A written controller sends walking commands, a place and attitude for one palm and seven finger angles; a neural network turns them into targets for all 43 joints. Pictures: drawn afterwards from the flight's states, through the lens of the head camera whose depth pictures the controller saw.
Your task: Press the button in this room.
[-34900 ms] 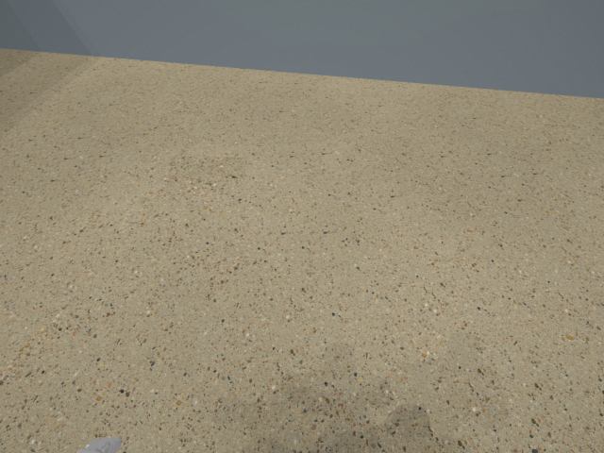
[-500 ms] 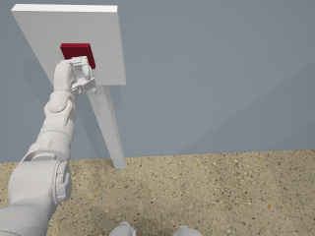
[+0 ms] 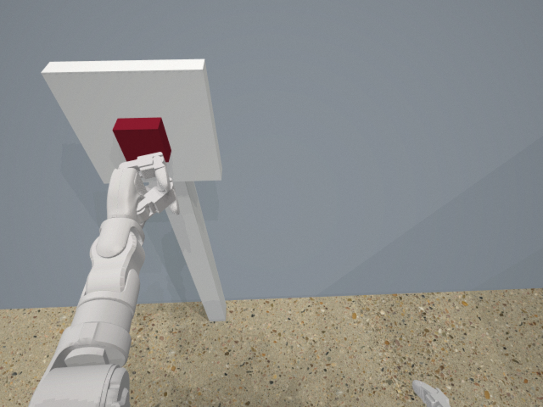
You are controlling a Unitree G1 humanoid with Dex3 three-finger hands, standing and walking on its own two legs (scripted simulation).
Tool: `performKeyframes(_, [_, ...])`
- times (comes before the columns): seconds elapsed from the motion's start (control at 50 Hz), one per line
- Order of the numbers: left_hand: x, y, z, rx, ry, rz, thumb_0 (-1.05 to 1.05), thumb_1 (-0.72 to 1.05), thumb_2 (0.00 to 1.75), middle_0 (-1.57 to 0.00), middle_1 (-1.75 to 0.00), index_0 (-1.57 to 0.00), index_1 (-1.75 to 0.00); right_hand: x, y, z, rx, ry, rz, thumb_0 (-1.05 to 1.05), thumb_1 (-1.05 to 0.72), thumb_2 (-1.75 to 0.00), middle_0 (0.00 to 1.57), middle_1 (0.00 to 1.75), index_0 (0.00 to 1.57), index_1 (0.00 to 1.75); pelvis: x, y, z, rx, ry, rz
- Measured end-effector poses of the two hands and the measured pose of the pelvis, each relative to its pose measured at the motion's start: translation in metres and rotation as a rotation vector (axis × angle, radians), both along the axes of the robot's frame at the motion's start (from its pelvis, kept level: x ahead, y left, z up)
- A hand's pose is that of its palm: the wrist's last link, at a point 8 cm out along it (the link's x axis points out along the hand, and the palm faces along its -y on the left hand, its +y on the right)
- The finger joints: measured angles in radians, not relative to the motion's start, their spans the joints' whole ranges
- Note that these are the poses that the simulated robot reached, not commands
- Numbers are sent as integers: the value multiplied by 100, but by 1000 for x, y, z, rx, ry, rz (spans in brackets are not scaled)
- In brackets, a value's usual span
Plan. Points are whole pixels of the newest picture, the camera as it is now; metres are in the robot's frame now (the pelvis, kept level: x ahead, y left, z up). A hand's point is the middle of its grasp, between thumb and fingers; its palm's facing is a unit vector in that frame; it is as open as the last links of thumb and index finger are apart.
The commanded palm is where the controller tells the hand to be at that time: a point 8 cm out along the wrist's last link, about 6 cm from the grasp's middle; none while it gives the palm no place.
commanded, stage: pull the fist back off the button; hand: left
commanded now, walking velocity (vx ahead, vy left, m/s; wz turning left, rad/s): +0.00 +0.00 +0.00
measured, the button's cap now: (144, 139) +0.48 +0.21 +0.14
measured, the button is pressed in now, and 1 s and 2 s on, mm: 0 0 0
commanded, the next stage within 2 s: draw the hand back to the body in 0.32 s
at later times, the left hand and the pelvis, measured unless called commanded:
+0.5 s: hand (148, 218) +0.35 +0.18 +0.11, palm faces +0.05 -1.00 +0.00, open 3.1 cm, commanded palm +0.31 +0.23 +0.12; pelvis +0.02 -0.01 +0.01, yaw +2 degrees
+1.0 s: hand (93, 260) +0.26 +0.21 +0.15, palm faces +0.15 -0.98 -0.13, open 3.1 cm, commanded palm +0.22 +0.26 +0.16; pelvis +0.00 +0.00 +0.02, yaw +2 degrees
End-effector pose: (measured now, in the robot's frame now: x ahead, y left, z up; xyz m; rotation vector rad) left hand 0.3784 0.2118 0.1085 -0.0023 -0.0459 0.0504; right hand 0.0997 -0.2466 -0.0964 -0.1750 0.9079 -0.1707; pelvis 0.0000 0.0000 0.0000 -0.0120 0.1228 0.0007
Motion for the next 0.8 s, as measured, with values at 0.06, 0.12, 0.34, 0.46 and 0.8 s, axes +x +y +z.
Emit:
performKeyframes(0.06, [-10,6,-1,7,3,9,1,89,91,-130,-150,-130,-150,16,-1,5,1,-32,8,1,-91,-90,20,30,20,30,6,-2,2,2,-8,0])
performKeyframes(0.12, [-21,14,0,8,3,18,2,89,91,-130,-150,-130,-150,32,-2,10,-2,-57,22,1,-91,-90,20,30,20,30,11,-4,4,3,-16,4])
performKeyframes(0.34, [-58,19,0,2,8,2,2,90,90,-130,-150,-130,-150,80,4,22,-10,-148,87,1,-91,-90,20,30,20,30,19,-6,6,5,-39,30])
performKeyframes(0.46, [-55,20,2,0,15,5,2,90,90,-130,-150,-130,-150,87,11,24,-8,-168,107,1,-91,-90,20,30,20,30,16,-6,6,4,-44,39])
performKeyframes(0.8, [-108,38,29,17,-3,18,2,90,90,-130,-150,-130,-150,72,18,32,17,-202,88,1,-91,-90,20,30,20,30,13,-1,13,6,-99,21])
